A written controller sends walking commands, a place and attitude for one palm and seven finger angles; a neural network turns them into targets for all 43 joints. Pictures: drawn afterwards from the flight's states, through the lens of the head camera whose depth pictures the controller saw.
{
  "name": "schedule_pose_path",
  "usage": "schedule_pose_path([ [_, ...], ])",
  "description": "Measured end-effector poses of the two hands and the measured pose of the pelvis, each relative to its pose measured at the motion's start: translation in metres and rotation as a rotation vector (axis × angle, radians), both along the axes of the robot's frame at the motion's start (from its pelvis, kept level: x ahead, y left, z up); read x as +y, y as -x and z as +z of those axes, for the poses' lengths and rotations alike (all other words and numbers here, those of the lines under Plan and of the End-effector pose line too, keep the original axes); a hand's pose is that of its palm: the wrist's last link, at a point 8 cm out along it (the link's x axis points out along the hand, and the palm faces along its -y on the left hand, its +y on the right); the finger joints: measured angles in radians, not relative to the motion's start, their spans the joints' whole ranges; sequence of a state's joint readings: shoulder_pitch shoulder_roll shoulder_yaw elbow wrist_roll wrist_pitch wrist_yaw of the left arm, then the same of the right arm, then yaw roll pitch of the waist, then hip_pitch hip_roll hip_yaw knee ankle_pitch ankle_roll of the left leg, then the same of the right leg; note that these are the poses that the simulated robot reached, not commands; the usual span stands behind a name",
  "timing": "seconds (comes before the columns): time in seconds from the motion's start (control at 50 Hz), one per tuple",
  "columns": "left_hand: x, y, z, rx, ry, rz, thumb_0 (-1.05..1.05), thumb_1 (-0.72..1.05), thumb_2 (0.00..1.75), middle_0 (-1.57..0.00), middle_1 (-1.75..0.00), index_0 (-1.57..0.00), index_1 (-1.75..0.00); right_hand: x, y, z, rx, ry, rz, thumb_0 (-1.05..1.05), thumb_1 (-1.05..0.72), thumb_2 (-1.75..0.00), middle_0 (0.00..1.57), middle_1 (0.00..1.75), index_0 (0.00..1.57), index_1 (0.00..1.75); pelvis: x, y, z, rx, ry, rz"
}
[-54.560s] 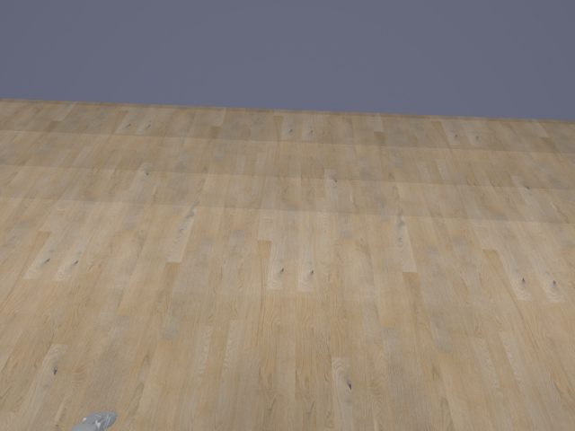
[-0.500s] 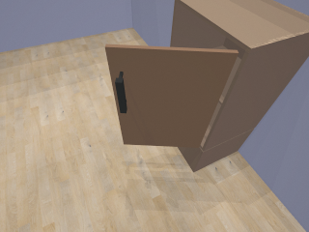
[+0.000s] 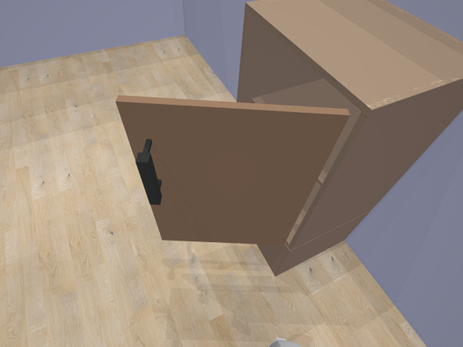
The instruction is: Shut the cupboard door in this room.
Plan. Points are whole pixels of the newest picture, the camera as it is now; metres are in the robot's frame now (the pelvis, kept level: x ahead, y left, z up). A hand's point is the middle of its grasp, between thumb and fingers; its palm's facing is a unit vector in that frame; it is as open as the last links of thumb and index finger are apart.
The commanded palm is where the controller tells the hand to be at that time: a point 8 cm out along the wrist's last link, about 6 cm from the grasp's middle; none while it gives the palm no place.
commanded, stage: come to a stop and stand still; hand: left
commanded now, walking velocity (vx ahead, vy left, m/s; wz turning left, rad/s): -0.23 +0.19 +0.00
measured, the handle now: (152, 173) +0.46 +0.19 -0.03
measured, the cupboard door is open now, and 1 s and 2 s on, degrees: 62 62 62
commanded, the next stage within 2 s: look again from close up in 0.92 s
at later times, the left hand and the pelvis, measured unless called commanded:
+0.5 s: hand out of the picture +0.04 +0.18 -0.18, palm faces +0.10 -0.98 -0.17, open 7.3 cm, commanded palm none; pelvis -0.01 +0.00 -0.01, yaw +2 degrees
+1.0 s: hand out of the picture -0.07 +0.13 -0.18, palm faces +0.07 -0.99 -0.13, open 7.4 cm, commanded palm none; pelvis -0.04 -0.02 +0.00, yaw +1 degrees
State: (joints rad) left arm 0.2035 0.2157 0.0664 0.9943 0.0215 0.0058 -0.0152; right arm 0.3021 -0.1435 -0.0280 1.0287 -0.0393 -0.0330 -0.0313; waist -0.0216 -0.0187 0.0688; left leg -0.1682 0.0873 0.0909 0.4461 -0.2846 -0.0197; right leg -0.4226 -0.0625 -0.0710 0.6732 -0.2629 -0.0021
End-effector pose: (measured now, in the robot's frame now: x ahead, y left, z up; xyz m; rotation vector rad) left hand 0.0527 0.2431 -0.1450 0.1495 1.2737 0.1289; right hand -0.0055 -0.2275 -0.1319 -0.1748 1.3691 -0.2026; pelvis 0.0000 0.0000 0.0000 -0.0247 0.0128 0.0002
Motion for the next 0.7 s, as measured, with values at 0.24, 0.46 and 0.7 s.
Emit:
schedule_pose_path([
  [0.24,-0.044,-0.044,-0.003,-0.116,-0.007,0.009,0.01,0.91,0.90,-0.20,-0.30,-0.20,-0.30,-0.034,-0.026,-0.019,0.031,-0.007,-0.011,0.00,-0.92,-0.90,0.19,0.30,0.20,0.30,-0.023,-0.009,-0.012,-0.040,-0.035,0.043],
  [0.46,-0.017,0.010,-0.014,-0.030,0.018,0.074,0.01,0.91,0.90,-0.20,-0.30,-0.20,-0.30,-0.004,-0.039,-0.002,-0.094,0.011,0.054,0.00,-0.92,-0.90,0.19,0.30,0.20,0.30,-0.005,0.013,-0.009,-0.033,-0.022,0.035],
  [0.7,-0.032,0.103,-0.003,0.145,0.001,0.076,0.01,0.91,0.90,-0.20,-0.30,-0.20,-0.30,-0.006,-0.032,-0.008,-0.122,-0.040,0.038,0.00,-0.94,-0.90,0.20,0.30,0.20,0.30,-0.009,0.029,-0.002,-0.027,-0.028,0.015],
])
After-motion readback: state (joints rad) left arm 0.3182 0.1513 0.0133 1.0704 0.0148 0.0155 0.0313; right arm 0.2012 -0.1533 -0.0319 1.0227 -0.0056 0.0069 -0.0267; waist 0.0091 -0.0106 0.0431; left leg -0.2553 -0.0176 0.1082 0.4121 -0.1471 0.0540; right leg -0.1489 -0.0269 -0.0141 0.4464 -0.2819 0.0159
